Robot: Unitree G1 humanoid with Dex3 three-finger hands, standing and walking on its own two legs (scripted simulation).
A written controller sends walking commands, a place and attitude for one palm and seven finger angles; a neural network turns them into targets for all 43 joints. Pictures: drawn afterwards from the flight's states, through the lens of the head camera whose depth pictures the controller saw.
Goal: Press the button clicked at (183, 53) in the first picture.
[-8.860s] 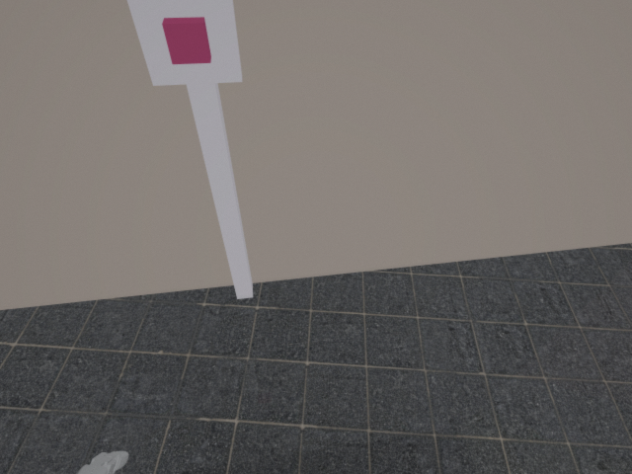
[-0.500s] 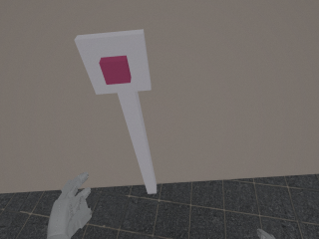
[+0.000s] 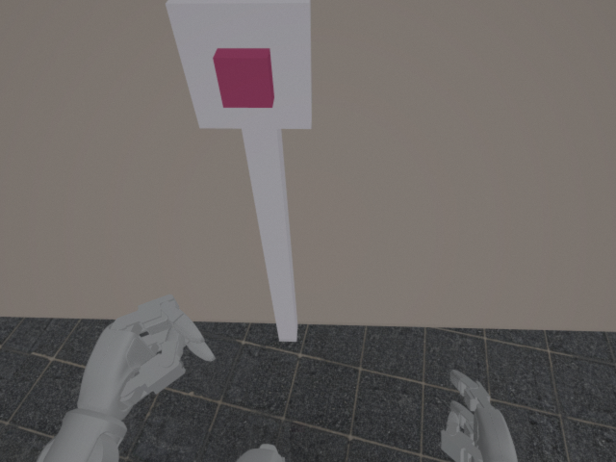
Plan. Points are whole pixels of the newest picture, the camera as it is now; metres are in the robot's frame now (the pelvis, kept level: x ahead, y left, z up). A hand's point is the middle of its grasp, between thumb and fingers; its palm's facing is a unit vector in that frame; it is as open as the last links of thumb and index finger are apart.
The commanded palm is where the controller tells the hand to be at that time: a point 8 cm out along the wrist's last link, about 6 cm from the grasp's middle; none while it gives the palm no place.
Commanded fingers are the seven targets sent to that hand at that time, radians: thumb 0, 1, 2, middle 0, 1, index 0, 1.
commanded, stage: raise the hand and make a fist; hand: left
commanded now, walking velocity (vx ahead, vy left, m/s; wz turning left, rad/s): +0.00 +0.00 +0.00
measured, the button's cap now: (246, 77) +0.56 +0.13 +0.23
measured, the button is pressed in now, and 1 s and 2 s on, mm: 0 0 0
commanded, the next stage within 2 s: aim a knuckle at the button in 1.28 s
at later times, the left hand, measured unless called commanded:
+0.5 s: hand (86, 315) +0.22 +0.23 +0.16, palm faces +0.05 -1.00 -0.07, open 3.1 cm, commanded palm +0.19 +0.28 +0.17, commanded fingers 0.00 0.90 0.90 -1.30 -1.50 -1.30 -1.50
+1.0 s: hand (16, 260) +0.23 +0.26 +0.23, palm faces +0.04 -1.00 -0.07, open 3.1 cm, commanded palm +0.19 +0.31 +0.22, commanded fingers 0.00 0.90 0.90 -1.30 -1.50 -1.30 -1.50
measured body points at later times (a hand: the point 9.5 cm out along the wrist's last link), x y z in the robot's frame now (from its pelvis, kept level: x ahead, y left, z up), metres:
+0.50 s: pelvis +0.00 +0.05 +0.03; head -0.01 +0.04 +0.48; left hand +0.21 +0.29 +0.16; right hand +0.19 -0.18 -0.02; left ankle +0.06 +0.12 -0.69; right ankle -0.02 -0.06 -0.69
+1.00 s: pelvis -0.01 +0.04 +0.04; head -0.05 +0.03 +0.49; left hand +0.22 +0.32 +0.24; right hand +0.21 -0.15 -0.01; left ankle +0.06 +0.12 -0.69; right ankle -0.02 -0.06 -0.69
